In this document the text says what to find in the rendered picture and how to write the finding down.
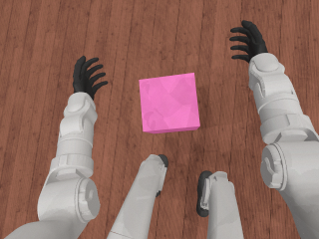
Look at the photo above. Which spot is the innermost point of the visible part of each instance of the robot left foot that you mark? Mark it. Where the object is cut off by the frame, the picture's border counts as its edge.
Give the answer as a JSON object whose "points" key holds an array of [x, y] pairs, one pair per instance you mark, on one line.
{"points": [[165, 162]]}

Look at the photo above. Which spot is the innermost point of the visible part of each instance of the right robot upper arm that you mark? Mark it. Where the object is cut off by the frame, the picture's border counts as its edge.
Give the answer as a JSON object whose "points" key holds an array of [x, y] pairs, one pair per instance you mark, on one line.
{"points": [[292, 168]]}

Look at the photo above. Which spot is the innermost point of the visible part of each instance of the carton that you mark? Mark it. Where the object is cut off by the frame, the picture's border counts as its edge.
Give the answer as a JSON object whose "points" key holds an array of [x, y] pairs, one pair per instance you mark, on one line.
{"points": [[169, 104]]}

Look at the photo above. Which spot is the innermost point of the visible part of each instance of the left robot forearm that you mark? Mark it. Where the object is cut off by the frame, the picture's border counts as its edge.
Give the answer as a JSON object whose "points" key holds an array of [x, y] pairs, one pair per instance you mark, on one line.
{"points": [[75, 141]]}

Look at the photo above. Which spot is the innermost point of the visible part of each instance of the left robot upper arm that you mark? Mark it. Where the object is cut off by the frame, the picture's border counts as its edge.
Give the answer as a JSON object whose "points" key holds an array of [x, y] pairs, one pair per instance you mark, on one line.
{"points": [[65, 208]]}

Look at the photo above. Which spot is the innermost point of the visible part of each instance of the right robot hand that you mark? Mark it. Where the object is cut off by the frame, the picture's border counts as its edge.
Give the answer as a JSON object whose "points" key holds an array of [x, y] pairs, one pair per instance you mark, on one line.
{"points": [[255, 43]]}

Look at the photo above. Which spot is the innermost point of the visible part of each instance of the left robot hand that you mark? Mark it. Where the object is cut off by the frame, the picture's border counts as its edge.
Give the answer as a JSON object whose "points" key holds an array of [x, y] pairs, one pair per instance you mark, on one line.
{"points": [[82, 81]]}

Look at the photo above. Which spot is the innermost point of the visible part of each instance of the right robot thigh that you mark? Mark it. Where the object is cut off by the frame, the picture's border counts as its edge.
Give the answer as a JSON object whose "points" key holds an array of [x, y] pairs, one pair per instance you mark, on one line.
{"points": [[223, 214]]}

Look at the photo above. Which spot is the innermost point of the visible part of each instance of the right robot forearm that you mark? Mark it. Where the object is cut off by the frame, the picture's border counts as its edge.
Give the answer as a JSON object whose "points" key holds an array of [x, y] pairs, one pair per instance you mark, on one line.
{"points": [[281, 116]]}

